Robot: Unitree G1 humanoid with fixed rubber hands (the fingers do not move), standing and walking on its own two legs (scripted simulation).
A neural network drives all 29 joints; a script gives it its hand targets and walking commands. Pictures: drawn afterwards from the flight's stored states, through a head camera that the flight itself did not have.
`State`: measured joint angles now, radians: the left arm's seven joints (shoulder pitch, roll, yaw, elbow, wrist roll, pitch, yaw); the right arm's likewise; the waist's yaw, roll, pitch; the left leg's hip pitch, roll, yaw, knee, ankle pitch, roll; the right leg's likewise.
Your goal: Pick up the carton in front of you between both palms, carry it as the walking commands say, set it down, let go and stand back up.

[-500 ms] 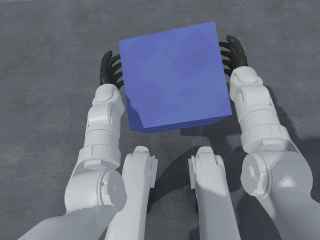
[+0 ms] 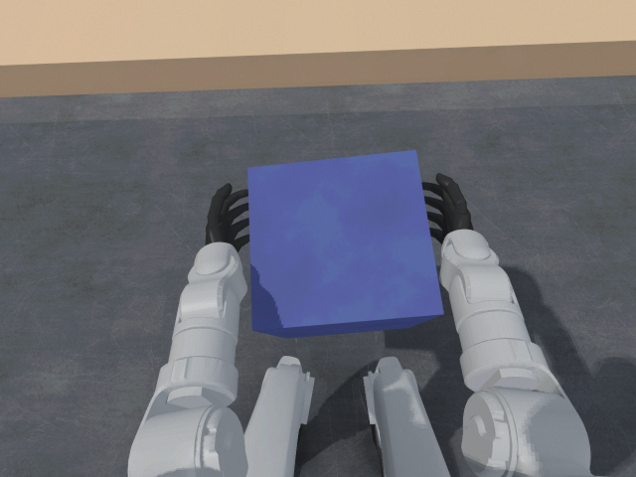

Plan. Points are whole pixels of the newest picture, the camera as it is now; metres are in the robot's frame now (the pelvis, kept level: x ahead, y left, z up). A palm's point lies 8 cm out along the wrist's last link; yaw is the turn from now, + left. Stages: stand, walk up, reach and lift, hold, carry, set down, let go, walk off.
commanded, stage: reach and lift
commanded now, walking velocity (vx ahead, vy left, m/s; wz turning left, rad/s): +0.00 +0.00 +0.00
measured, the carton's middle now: (340, 260) +0.41 +0.00 -0.13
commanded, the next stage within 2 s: hold in 1.86 s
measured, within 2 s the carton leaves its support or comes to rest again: neither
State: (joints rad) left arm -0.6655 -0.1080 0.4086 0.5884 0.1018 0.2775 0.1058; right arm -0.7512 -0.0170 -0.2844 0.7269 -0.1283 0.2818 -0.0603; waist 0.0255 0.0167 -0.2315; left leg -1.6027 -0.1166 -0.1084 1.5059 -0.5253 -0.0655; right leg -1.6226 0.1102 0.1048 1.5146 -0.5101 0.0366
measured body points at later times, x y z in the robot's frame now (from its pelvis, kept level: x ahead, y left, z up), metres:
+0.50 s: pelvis +0.05 +0.00 +0.14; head +0.12 +0.00 +0.59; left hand +0.39 +0.16 +0.11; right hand +0.39 -0.15 +0.10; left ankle +0.07 +0.14 -0.54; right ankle +0.08 -0.12 -0.54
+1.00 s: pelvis +0.06 +0.01 +0.19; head +0.02 +0.01 +0.64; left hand +0.37 +0.16 +0.21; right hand +0.36 -0.15 +0.21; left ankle +0.08 +0.14 -0.54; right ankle +0.08 -0.12 -0.54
